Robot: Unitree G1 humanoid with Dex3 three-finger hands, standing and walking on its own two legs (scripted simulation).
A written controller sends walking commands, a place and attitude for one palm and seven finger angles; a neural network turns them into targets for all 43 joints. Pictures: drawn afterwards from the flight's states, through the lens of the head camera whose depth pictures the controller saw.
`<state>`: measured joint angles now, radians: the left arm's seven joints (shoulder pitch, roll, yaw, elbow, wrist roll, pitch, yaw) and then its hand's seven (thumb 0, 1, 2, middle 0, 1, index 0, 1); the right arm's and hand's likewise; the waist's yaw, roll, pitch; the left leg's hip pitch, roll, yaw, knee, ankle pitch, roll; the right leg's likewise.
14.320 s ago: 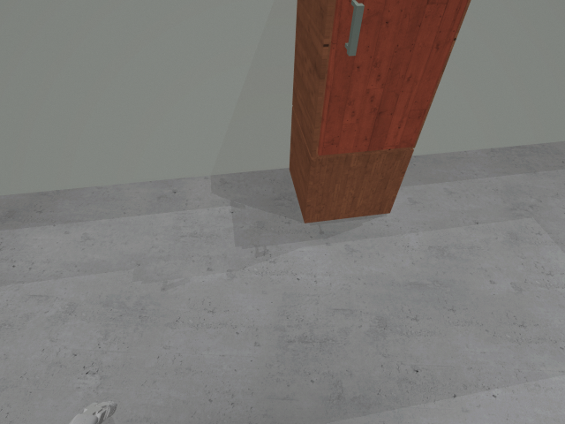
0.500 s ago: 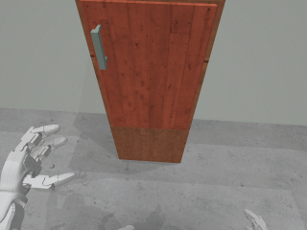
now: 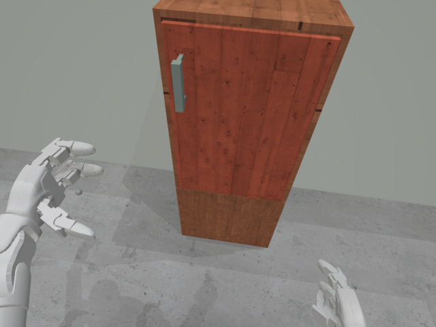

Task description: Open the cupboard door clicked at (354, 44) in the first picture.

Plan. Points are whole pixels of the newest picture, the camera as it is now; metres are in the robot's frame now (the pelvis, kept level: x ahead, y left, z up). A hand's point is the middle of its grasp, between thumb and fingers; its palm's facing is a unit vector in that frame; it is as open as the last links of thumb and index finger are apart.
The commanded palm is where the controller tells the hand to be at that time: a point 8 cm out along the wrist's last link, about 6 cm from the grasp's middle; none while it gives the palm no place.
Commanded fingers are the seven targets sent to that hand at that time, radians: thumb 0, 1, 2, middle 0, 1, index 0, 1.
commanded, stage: raise the hand with hooked fingers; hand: left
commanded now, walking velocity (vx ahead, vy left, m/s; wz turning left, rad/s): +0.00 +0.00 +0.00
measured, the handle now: (180, 83) +0.62 +0.17 +0.13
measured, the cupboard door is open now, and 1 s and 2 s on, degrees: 0 0 0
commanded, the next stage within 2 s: move the hooked fingers beside the handle in 0.62 s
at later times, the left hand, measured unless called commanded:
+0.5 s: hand (89, 177) +0.29 +0.25 +0.15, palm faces +0.03 -1.00 -0.03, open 14.0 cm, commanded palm +0.26 +0.29 +0.15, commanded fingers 0.00 -0.50 0.30 -0.30 -1.20 -0.30 -1.20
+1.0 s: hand (107, 161) +0.33 +0.24 +0.14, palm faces +0.03 -1.00 +0.00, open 14.0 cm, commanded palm +0.31 +0.29 +0.15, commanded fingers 0.00 -0.50 0.30 -0.30 -1.20 -0.30 -1.20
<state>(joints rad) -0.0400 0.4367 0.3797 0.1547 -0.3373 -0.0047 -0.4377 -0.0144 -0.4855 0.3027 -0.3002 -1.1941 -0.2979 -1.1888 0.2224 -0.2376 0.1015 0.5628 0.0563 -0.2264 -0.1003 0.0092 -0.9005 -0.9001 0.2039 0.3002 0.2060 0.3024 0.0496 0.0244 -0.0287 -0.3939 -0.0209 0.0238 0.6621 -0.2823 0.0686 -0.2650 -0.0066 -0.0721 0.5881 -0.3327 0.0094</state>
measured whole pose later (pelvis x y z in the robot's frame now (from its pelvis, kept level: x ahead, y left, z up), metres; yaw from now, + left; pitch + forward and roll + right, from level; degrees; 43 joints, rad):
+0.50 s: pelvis +0.00 -0.03 +0.01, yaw +0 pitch -1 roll -2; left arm -0.12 0.46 0.44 0.26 -0.35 0.00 -0.46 -0.02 -0.50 0.30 -0.30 -1.20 -0.30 -1.20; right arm 0.27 -0.27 0.07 0.59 0.07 -0.21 -0.11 0.01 -0.90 -0.90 0.20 0.30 0.20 0.30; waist 0.03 0.03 -0.02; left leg -0.33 0.00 0.01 0.58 -0.24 0.03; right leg -0.22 0.02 -0.08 0.53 -0.30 -0.03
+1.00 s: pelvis +0.00 -0.05 +0.00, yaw +0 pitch +2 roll -1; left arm -0.33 0.52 0.43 0.56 -0.32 -0.01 -0.50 -0.02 -0.50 0.30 -0.30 -1.21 -0.30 -1.20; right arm 0.24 -0.29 0.07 0.62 0.09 -0.18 -0.13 0.01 -0.90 -0.90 0.20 0.30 0.20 0.30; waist 0.01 0.04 -0.02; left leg -0.40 0.03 0.00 0.64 -0.27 0.00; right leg -0.29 0.04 -0.09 0.59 -0.34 -0.05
